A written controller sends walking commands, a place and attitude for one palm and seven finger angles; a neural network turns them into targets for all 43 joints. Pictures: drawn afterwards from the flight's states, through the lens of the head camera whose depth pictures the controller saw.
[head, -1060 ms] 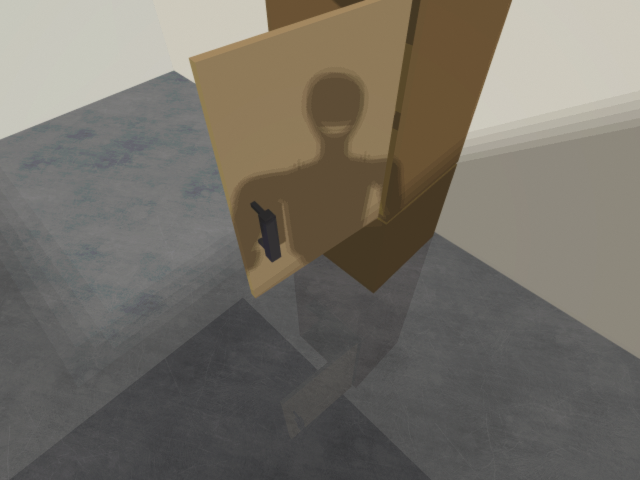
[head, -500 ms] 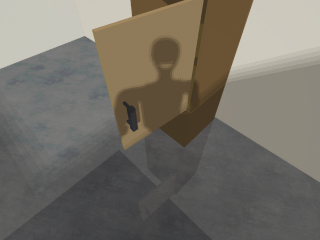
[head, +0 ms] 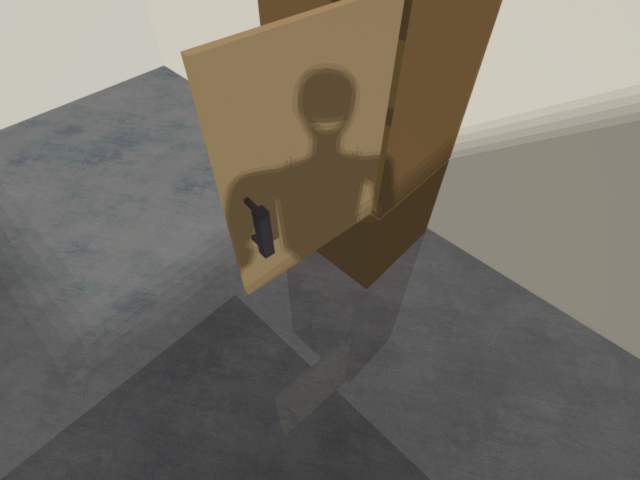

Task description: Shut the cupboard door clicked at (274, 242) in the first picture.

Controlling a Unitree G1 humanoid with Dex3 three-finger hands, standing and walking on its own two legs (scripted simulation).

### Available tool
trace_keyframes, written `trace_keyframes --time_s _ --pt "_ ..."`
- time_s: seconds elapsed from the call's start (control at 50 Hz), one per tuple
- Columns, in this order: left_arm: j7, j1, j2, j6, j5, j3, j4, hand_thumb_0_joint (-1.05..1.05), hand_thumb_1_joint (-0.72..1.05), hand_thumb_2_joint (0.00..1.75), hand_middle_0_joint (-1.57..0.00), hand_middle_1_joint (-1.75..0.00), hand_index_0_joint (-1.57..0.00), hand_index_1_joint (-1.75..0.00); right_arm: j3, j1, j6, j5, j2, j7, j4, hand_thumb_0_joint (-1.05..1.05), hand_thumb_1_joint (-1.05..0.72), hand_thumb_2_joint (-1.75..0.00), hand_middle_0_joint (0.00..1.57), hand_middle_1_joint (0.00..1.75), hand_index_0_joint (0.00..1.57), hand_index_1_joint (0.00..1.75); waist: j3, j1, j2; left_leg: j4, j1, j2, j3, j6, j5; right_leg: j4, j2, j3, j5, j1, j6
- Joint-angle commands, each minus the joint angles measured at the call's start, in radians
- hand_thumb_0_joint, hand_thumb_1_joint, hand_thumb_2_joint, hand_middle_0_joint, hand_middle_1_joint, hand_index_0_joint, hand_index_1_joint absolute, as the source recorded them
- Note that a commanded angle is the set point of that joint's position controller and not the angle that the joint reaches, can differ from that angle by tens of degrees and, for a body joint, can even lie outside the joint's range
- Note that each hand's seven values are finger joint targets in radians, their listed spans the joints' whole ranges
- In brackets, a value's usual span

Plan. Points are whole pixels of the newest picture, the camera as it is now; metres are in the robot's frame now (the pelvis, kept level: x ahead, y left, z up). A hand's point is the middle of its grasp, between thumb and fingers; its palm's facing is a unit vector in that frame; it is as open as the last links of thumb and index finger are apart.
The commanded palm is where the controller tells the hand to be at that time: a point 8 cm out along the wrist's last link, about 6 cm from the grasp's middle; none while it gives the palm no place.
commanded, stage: walk to a spot facing it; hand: left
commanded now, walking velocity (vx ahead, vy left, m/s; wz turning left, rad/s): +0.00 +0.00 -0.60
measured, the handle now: (257, 227) +0.58 +0.16 -0.11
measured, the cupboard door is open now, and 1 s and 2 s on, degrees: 84 84 84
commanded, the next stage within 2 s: none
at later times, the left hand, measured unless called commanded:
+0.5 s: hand out of the picture +0.05 +0.16 -0.17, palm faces -0.20 -0.94 -0.27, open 7.3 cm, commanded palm none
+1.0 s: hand (246, 453) +0.18 +0.12 -0.17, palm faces -0.47 -0.84 -0.26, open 7.4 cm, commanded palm none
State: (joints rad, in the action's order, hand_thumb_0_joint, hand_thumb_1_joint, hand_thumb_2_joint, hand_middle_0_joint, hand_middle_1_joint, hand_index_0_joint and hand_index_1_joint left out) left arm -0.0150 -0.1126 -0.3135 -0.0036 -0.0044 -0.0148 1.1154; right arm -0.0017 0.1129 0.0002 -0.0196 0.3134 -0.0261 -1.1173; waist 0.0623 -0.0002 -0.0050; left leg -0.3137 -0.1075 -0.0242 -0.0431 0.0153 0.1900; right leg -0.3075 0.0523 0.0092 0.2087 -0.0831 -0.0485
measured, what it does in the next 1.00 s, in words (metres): steps on the spot, turning right: left foot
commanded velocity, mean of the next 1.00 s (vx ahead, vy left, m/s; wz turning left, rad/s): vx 0.00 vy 0.00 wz -0.60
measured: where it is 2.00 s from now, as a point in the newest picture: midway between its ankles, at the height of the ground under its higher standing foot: outside the picture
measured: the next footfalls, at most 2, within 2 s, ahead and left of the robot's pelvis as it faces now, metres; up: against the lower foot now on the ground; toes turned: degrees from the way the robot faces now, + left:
left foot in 0.76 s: +0.07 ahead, +0.10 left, +0.00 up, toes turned -27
right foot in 1.04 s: -0.07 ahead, -0.17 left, +0.00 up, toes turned -36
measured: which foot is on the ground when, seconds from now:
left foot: down 0.00-0.32, up 0.34-0.74, down 0.76-1.00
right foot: down 0.00-0.74, up 0.76-1.00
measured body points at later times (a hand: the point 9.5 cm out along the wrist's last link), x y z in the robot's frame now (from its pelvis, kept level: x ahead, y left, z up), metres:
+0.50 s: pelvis -0.03 -0.04 -0.01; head +0.04 -0.07 +0.43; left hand +0.06 +0.20 -0.15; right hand +0.00 -0.31 -0.16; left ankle -0.03 +0.13 -0.67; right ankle -0.04 -0.12 -0.75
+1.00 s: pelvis -0.03 -0.02 -0.01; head +0.03 -0.04 +0.43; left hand +0.21 +0.17 -0.15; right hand -0.09 -0.29 -0.15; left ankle +0.03 +0.12 -0.75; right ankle -0.09 -0.14 -0.72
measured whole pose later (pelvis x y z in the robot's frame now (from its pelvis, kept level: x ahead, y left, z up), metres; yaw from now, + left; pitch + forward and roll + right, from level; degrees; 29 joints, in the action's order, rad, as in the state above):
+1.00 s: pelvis -0.03 -0.02 -0.01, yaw -32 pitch +1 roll -3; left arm 0.04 -0.13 -0.30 0.06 -0.02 -0.10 0.87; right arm -0.03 0.18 -0.02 -0.04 0.22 -0.03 -0.89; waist 0.12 0.03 -0.02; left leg -0.56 -0.24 -0.15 -0.04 0.07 0.33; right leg -0.78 0.00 -0.04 0.43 -0.39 0.04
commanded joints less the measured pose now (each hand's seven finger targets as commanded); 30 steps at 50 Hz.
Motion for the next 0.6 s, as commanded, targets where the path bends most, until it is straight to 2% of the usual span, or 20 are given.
trace_keyframes --time_s 0.0,0.06,0.1,0.12,0.16,0.18,0.2,0.24,0.26,0.28,0.3,0.32,0.34,0.36,0.38,0.4,0.44,0.46,0.52,0.58 --pt "-0.01 -0.025 -0.116 0.013 -0.003 -0.034 -0.071 0.0 0.9 0.9 -0.2 -0.3 -0.2 -0.3 -0.037 0.071 -0.012 0.001 0.098 -0.015 0.049 0.0 -0.9 -0.9 0.2 0.3 0.2 0.3 -0.082 -0.021 0.008 -0.065 0.063 -0.124 0.035 -0.012 -0.188 -0.054 -0.154 0.148 -0.344 -0.082 0.003" --pt "-0.004 -0.034 -0.116 0.029 -0.008 -0.047 -0.113 0.0 0.9 0.9 -0.2 -0.3 -0.2 -0.3 -0.057 0.081 -0.022 -0.001 0.117 -0.022 0.088 0.0 -0.9 -0.9 0.2 0.3 0.2 0.3 -0.072 -0.022 -0.018 -0.086 0.063 -0.16 0.04 -0.032 -0.177 -0.138 -0.124 0.15 -0.317 -0.156 0.002" --pt "0.003 -0.036 -0.103 0.038 -0.011 -0.053 -0.142 0.0 0.9 0.9 -0.2 -0.3 -0.2 -0.3 -0.069 0.082 -0.025 -0.004 0.131 -0.026 0.11 0.0 -0.9 -0.9 0.2 0.3 0.2 0.3 -0.059 -0.021 -0.054 -0.067 0.059 -0.214 0.078 -0.067 -0.164 -0.234 -0.084 0.128 -0.231 -0.222 0.011" --pt "0.006 -0.04 -0.087 0.042 -0.011 -0.055 -0.151 0.0 0.9 0.9 -0.2 -0.3 -0.2 -0.3 -0.076 0.081 -0.024 -0.005 0.143 -0.026 0.122 0.0 -0.9 -0.9 0.2 0.3 0.2 0.3 -0.055 -0.015 -0.098 -0.043 0.046 -0.259 0.109 -0.097 -0.16 -0.318 -0.062 0.109 -0.124 -0.249 0.016" --pt "0.015 -0.033 -0.063 0.059 -0.013 -0.063 -0.183 0.0 0.9 0.9 -0.2 -0.3 -0.2 -0.3 -0.083 0.08 -0.016 -0.013 0.145 -0.026 0.137 0.0 -0.9 -0.9 0.2 0.3 0.2 0.3 -0.028 -0.008 -0.188 0.026 0.005 -0.38 0.181 -0.19 -0.247 -0.567 -0.035 0.037 0.307 -0.309 0.033" --pt "0.018 -0.032 -0.056 0.063 -0.012 -0.066 -0.196 0.0 0.9 0.9 -0.2 -0.3 -0.2 -0.3 -0.082 0.071 -0.012 -0.016 0.141 -0.026 0.147 0.0 -0.9 -0.9 0.2 0.3 0.2 0.3 -0.022 -0.003 -0.196 0.017 -0.017 -0.398 0.169 -0.205 -0.292 -0.62 -0.056 0.046 0.356 -0.314 0.033" --pt "0.021 -0.042 -0.048 0.066 -0.013 -0.07 -0.206 0.0 0.9 0.9 -0.2 -0.3 -0.2 -0.3 -0.082 0.056 -0.01 -0.017 0.131 -0.026 0.161 0.0 -0.9 -0.9 0.2 0.3 0.2 0.3 -0.02 0.006 -0.187 -0.002 -0.048 -0.397 0.136 -0.201 -0.305 -0.618 -0.077 0.051 0.359 -0.293 0.029" --pt "0.029 -0.119 -0.03 0.06 -0.015 -0.075 -0.198 0.0 0.9 0.9 -0.2 -0.3 -0.2 -0.3 -0.089 0.0 -0.01 -0.018 0.133 -0.025 0.187 0.0 -0.9 -0.9 0.2 0.3 0.2 0.3 -0.048 0.054 -0.139 -0.111 -0.096 -0.35 0.044 -0.144 -0.317 -0.465 -0.087 0.01 0.251 -0.174 0.03" --pt "0.03 -0.19 -0.039 0.055 -0.018 -0.085 -0.184 0.0 0.9 0.9 -0.2 -0.3 -0.2 -0.3 -0.091 -0.03 -0.015 -0.012 0.13 -0.024 0.198 0.0 -0.9 -0.9 0.2 0.3 0.2 0.3 -0.055 0.092 -0.056 -0.232 -0.157 -0.285 -0.008 -0.089 -0.212 -0.293 -0.084 0.011 0.097 -0.08 0.033" --pt "0.022 -0.24 -0.117 0.041 -0.031 -0.103 -0.172 0.0 0.9 0.9 -0.2 -0.3 -0.2 -0.3 -0.092 -0.037 -0.025 0.004 0.083 -0.022 0.217 0.0 -0.9 -0.9 0.2 0.3 0.2 0.3 -0.052 0.106 0.217 -0.462 -0.265 -0.119 -0.097 -0.004 0.086 -0.046 -0.199 0.243 -0.119 -0.045 0.002" --pt "0.004 -0.241 -0.197 0.035 -0.031 -0.117 -0.18 0.0 0.9 0.9 -0.2 -0.3 -0.2 -0.3 -0.086 -0.047 -0.031 0.011 0.026 -0.015 0.253 0.0 -0.9 -0.9 0.2 0.3 0.2 0.3 -0.02 0.104 0.423 -0.717 -0.419 0.022 -0.057 0.032 0.455 0.063 -0.398 0.57 -0.337 -0.06 -0.084" --pt "-0.007 -0.234 -0.189 0.034 -0.018 -0.118 -0.188 0.0 0.9 0.9 -0.2 -0.3 -0.2 -0.3 -0.088 -0.031 -0.042 0.01 0.05 -0.01 0.252 0.0 -0.9 -0.9 0.2 0.3 0.2 0.3 -0.028 0.091 0.319 -0.83 -0.42 -0.01 0.062 0.022 0.423 0.046 -0.401 0.541 -0.337 -0.074 -0.148" --pt "0.0 -0.167 -0.2 0.038 -0.018 -0.116 -0.219 0.0 0.9 0.9 -0.2 -0.3 -0.2 -0.3 -0.088 0.01 -0.039 0.016 0.032 0.002 0.246 0.0 -0.9 -0.9 0.2 0.3 0.2 0.3 -0.034 0.051 0.255 -0.847 -0.415 -0.033 0.055 0.024 0.408 0.057 -0.391 0.529 -0.019 -0.161 -0.202" --pt "-0.005 -0.118 -0.13 0.035 -0.022 -0.11 -0.237 0.0 0.9 0.9 -0.2 -0.3 -0.2 -0.3 -0.093 -0.041 -0.039 0.008 0.04 -0.004 0.233 0.0 -0.9 -0.9 0.2 0.3 0.2 0.3 -0.006 0.039 0.191 -0.878 -0.441 -0.033 0.082 0.024 0.309 0.036 -0.307 0.521 -0.038 -0.165 -0.174" --pt "-0.009 -0.103 -0.109 0.028 -0.02 -0.104 -0.241 0.0 0.9 0.9 -0.2 -0.3 -0.2 -0.3 -0.092 -0.039 -0.035 0.007 0.034 -0.007 0.233 0.0 -0.9 -0.9 0.2 0.3 0.2 0.3 -0.017 0.022 0.18 -0.868 -0.454 -0.04 0.095 0.032 0.277 0.0 -0.295 0.479 -0.173 -0.132 -0.165" --pt "-0.011 -0.13 -0.099 0.022 -0.016 -0.102 -0.237 0.0 0.9 0.9 -0.2 -0.3 -0.2 -0.3 -0.086 -0.042 -0.033 0.007 0.018 -0.007 0.237 0.0 -0.9 -0.9 0.2 0.3 0.2 0.3 -0.052 0.029 0.126 -0.842 -0.444 -0.033 0.089 0.041 0.258 -0.035 -0.277 0.45 -0.304 -0.089 -0.158" --pt "-0.018 -0.172 -0.099 0.015 -0.017 -0.104 -0.227 0.0 0.9 0.9 -0.2 -0.3 -0.2 -0.3 -0.079 -0.04 -0.028 0.013 -0.012 -0.01 0.236 0.0 -0.9 -0.9 0.2 0.3 0.2 0.3 -0.151 0.037 0.083 -0.731 -0.42 -0.018 0.072 0.049 0.269 -0.091 -0.256 0.415 -0.524 0.043 -0.152" --pt "-0.019 -0.189 -0.102 0.017 -0.016 -0.105 -0.222 0.0 0.9 0.9 -0.2 -0.3 -0.2 -0.3 -0.076 -0.045 -0.029 0.015 -0.022 -0.012 0.241 0.0 -0.9 -0.9 0.2 0.3 0.2 0.3 -0.168 0.043 0.077 -0.691 -0.409 -0.01 0.065 0.052 0.264 -0.1 -0.249 0.409 -0.557 0.071 -0.15" --pt "-0.019 -0.206 -0.098 0.02 -0.02 -0.109 -0.213 0.0 0.9 0.9 -0.2 -0.3 -0.2 -0.3 -0.075 -0.063 -0.025 0.02 -0.026 -0.016 0.256 0.0 -0.9 -0.9 0.2 0.3 0.2 0.3 -0.172 0.052 0.126 -0.603 -0.398 0.007 0.066 0.052 0.253 -0.104 -0.232 0.436 -0.589 0.104 -0.144" --pt "-0.016 -0.195 -0.104 0.027 -0.023 -0.114 -0.22 0.0 0.9 0.9 -0.2 -0.3 -0.2 -0.3 -0.076 -0.076 -0.023 0.024 -0.017 -0.021 0.271 0.0 -0.9 -0.9 0.2 0.3 0.2 0.3 -0.147 0.05 0.154 -0.518 -0.358 0.019 0.079 0.045 0.263 -0.096 -0.226 0.474 -0.559 0.061 -0.151"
